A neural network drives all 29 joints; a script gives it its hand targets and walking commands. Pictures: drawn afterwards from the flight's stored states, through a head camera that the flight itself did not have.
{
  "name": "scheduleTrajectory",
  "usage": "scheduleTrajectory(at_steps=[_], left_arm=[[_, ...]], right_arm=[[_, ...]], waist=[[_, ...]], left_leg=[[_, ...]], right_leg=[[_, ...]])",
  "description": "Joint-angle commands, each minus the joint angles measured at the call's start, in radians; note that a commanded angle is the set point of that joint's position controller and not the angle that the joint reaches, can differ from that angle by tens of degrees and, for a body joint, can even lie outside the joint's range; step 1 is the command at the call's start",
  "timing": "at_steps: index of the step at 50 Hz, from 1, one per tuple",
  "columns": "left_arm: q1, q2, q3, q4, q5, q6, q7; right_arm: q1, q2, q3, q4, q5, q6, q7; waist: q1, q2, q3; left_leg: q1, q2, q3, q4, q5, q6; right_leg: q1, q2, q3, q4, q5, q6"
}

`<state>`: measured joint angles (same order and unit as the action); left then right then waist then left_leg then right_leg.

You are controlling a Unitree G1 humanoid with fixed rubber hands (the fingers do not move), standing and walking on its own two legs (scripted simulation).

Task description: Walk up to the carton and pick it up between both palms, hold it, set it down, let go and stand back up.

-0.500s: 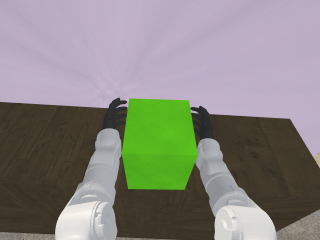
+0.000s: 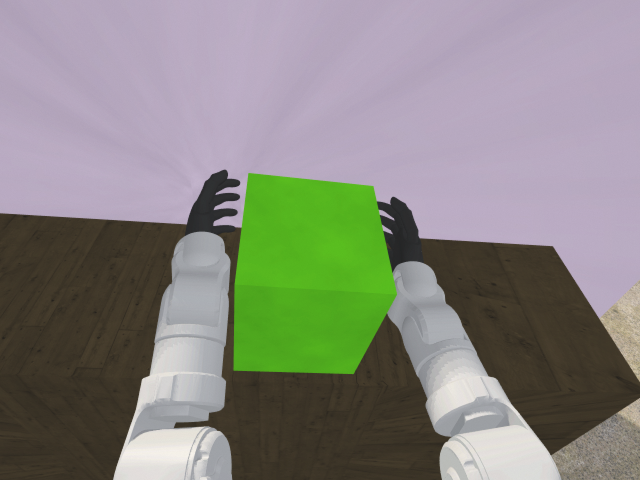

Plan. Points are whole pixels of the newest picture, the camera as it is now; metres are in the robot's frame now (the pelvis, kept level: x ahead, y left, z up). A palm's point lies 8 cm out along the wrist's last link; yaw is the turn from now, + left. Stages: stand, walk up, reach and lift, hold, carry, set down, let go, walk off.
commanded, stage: reach and lift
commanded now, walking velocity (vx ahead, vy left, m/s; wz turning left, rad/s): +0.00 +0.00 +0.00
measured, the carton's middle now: (303, 278) +0.36 +0.00 +0.09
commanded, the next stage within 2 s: hold in 1.14 s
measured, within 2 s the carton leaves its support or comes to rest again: neither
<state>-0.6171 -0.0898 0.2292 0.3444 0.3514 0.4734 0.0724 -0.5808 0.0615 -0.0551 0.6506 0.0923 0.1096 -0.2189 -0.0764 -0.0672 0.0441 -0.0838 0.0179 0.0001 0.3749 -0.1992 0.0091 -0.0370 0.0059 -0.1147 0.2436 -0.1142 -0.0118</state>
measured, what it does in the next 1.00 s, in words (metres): stands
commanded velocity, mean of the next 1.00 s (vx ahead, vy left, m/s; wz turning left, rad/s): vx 0.00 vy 0.00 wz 0.00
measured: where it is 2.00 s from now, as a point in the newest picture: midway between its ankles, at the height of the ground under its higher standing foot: outside the picture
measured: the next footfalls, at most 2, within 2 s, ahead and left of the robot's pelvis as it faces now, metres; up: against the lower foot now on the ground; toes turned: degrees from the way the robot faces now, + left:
none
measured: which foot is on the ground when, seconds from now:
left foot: down 0.00-1.00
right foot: down 0.00-1.00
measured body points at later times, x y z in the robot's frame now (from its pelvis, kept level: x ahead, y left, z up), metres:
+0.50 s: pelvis -0.01 +0.00 +0.00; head -0.03 +0.03 +0.45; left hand +0.39 +0.12 +0.17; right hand +0.36 -0.13 +0.13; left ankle +0.01 +0.11 -0.75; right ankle +0.02 -0.11 -0.75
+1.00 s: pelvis +0.00 +0.00 +0.00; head -0.03 +0.04 +0.45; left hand +0.39 +0.12 +0.18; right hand +0.37 -0.13 +0.14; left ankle +0.01 +0.11 -0.75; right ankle +0.02 -0.11 -0.75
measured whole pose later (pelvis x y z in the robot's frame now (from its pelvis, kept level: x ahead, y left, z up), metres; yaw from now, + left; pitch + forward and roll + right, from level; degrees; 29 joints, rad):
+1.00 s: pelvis +0.00 +0.00 +0.00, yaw +0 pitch -10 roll -1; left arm -0.63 -0.11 0.24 0.14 0.42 0.65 0.00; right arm -0.58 0.06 -0.01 0.53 0.13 0.20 -0.24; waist -0.10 -0.07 0.10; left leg 0.01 0.01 0.00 0.36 -0.20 0.01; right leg 0.05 0.01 -0.11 0.24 -0.13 -0.01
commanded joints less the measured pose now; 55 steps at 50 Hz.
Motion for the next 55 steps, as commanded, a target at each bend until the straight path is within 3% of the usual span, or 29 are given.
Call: scheduleTrajectory(at_steps=[1,8,13,24,36,55], left_arm=[[-0.453,-0.653,-0.446,-0.074,-0.107,0.01,-0.174],[-0.422,-0.632,-0.432,-0.122,-0.092,0.075,-0.191],[-0.436,-0.61,-0.383,-0.105,-0.069,0.103,-0.207],[-0.44,-0.595,-0.366,-0.113,-0.067,0.119,-0.219],[-0.424,-0.583,-0.397,-0.177,-0.071,0.141,-0.223],[-0.452,-0.585,-0.401,-0.191,-0.071,0.177,-0.224]], right_arm=[[-0.78,0.527,0.351,-0.374,0.035,-0.064,0.097],[-0.77,0.52,0.371,-0.427,0.055,-0.032,0.086],[-0.777,0.497,0.326,-0.4,0.035,-0.028,0.096],[-0.8,0.493,0.331,-0.422,0.029,-0.044,0.092],[-0.784,0.489,0.372,-0.463,0.058,-0.032,0.075],[-0.812,0.474,0.359,-0.47,0.074,0.0,0.075]], waist=[[-0.026,0.106,-0.387],[-0.025,0.093,-0.355],[-0.017,0.088,-0.296],[-0.02,0.068,-0.321],[-0.031,0.081,-0.331],[-0.042,0.09,-0.316]], left_leg=[[0.123,-0.035,-0.016,-0.029,0.258,-0.053],[0.122,-0.038,-0.006,-0.044,0.233,-0.037],[0.101,-0.033,0.01,-0.085,0.131,-0.02],[0.125,-0.039,0.024,-0.074,0.163,-0.009],[0.145,-0.042,0.018,-0.051,0.241,-0.023],[0.16,-0.035,0.016,-0.052,0.246,-0.03]], right_leg=[[0.14,0.044,0.011,0.02,0.224,0.046],[0.178,0.043,0.01,0.018,0.218,0.053],[0.156,0.037,0.001,0.006,0.122,0.052],[0.186,0.036,-0.002,0.009,0.17,0.055],[0.22,0.037,-0.004,0.019,0.249,0.059],[0.202,0.042,-0.012,0.012,0.2,0.053]])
